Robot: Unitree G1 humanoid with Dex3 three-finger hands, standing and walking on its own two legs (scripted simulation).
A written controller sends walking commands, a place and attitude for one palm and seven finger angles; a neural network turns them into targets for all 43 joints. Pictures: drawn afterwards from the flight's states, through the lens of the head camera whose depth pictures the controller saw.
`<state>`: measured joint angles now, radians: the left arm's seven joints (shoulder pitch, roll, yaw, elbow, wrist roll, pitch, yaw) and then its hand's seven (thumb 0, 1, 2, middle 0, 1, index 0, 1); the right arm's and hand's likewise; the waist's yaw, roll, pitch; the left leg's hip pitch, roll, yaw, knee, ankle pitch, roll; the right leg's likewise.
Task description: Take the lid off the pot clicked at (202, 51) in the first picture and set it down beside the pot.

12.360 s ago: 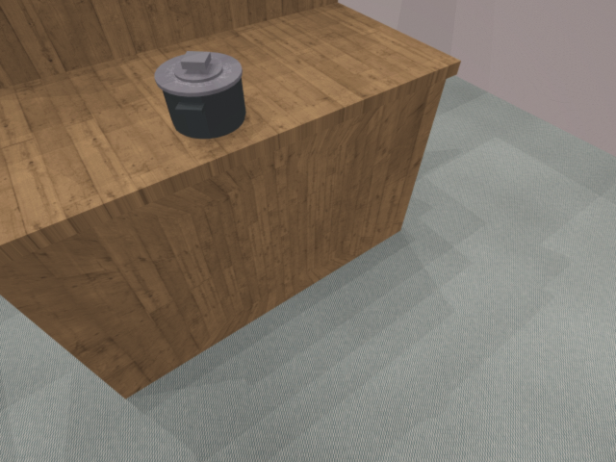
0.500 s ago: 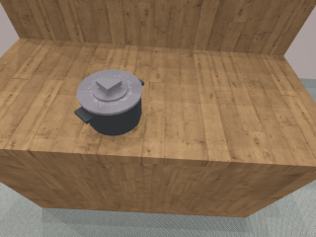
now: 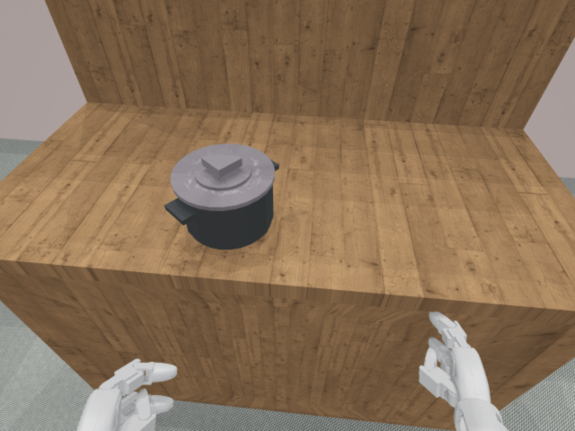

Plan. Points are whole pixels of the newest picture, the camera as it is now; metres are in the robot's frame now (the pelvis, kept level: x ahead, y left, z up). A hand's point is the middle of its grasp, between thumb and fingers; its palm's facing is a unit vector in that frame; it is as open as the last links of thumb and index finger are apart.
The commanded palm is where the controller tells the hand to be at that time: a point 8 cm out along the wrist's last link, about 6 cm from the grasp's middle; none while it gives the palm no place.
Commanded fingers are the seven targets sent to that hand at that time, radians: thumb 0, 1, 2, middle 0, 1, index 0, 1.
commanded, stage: lift the closed hand beside the body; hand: left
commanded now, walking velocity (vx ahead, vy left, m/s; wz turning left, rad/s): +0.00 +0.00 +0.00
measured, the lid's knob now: (221, 161) +0.49 +0.16 +0.13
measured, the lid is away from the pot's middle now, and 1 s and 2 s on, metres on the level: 0.00 0.00 0.00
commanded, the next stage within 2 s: raise the hand higher, near the body in 0.22 s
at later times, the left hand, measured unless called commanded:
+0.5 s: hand (102, 387) +0.15 +0.23 +0.05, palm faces +0.25 -0.88 -0.41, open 3.1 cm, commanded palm +0.10 +0.27 +0.09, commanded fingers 0.00 0.90 0.90 -1.30 -1.50 -1.30 -1.50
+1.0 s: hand (96, 338) +0.18 +0.23 +0.12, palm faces +0.31 -0.85 -0.42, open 3.1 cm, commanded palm +0.13 +0.27 +0.15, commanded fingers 0.00 0.90 0.90 -1.30 -1.50 -1.30 -1.50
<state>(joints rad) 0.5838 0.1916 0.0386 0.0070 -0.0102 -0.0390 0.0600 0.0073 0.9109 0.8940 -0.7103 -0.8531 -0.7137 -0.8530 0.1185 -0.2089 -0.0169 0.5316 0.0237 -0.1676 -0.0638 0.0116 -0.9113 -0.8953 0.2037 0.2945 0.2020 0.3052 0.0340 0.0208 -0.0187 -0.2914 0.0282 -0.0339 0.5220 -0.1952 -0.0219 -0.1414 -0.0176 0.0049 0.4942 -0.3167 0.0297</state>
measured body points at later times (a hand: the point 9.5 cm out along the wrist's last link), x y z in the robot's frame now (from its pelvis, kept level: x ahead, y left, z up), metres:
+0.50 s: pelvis +0.01 +0.00 +0.00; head +0.00 -0.01 +0.45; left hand +0.13 +0.28 +0.08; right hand +0.20 -0.21 -0.08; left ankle +0.06 +0.13 -0.73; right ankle -0.03 -0.14 -0.73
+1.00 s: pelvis +0.02 +0.00 +0.00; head +0.01 -0.02 +0.45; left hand +0.16 +0.27 +0.14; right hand +0.23 -0.20 -0.06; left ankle +0.06 +0.13 -0.73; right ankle -0.03 -0.14 -0.73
